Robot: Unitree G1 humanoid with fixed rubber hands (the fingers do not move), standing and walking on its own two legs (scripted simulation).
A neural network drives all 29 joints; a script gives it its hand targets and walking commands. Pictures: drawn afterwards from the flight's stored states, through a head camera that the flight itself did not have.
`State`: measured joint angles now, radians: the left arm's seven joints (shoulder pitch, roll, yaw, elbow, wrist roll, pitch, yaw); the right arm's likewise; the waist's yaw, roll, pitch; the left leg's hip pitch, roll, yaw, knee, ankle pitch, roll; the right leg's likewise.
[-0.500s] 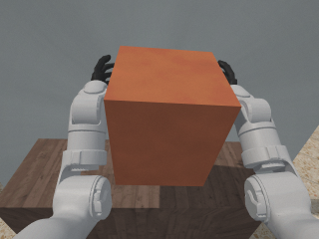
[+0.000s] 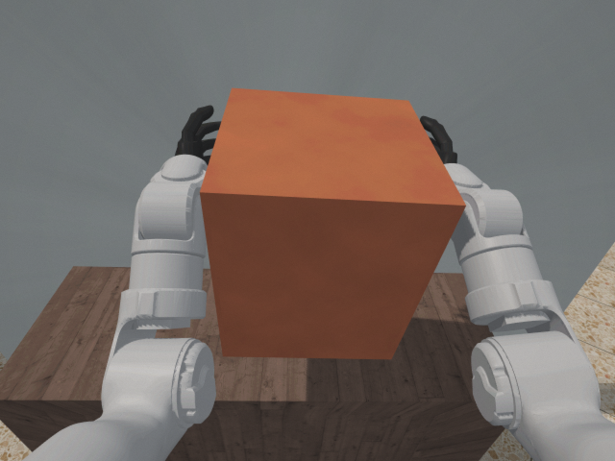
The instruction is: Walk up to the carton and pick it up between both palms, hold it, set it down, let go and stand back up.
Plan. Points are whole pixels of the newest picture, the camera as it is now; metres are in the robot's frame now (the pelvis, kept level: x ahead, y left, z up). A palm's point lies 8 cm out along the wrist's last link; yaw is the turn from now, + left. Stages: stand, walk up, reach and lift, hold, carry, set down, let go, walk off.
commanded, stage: hold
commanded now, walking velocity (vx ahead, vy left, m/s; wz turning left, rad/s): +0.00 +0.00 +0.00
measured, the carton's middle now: (315, 229) +0.34 +0.01 +0.20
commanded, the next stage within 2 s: none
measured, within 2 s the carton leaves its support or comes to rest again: neither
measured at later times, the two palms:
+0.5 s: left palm (192, 167) +0.38 +0.16 +0.26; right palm (436, 176) +0.38 -0.14 +0.26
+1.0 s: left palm (192, 166) +0.38 +0.16 +0.26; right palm (437, 175) +0.38 -0.14 +0.26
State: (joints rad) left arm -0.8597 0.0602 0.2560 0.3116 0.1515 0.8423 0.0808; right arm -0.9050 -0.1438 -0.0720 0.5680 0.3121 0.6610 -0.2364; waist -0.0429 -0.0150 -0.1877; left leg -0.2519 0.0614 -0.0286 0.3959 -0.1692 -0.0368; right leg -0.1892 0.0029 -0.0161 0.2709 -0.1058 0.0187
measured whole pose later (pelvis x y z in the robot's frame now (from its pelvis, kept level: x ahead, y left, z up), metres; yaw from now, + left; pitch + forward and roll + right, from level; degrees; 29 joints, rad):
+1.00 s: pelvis +0.00 +0.00 +0.00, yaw +0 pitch +1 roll -2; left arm -0.86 0.06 0.26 0.30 0.15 0.84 0.08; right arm -0.90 -0.14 -0.07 0.57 0.32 0.66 -0.24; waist -0.04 -0.01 -0.19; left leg -0.25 0.06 -0.03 0.40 -0.17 -0.04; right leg -0.19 0.00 -0.02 0.27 -0.11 0.02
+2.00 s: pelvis +0.00 +0.00 +0.00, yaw +0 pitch +1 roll -2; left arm -0.86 0.06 0.26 0.30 0.15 0.84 0.08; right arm -0.90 -0.14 -0.07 0.57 0.32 0.66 -0.24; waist -0.04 -0.01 -0.19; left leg -0.25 0.06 -0.03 0.40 -0.17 -0.04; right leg -0.19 0.00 -0.02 0.27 -0.11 0.02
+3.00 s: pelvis +0.00 +0.00 +0.00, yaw +0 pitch +1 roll -2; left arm -0.85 0.06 0.26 0.30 0.15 0.84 0.08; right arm -0.90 -0.15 -0.07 0.56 0.32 0.67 -0.24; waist -0.04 -0.01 -0.19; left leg -0.25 0.06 -0.03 0.40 -0.17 -0.04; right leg -0.18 0.00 -0.02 0.27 -0.11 0.02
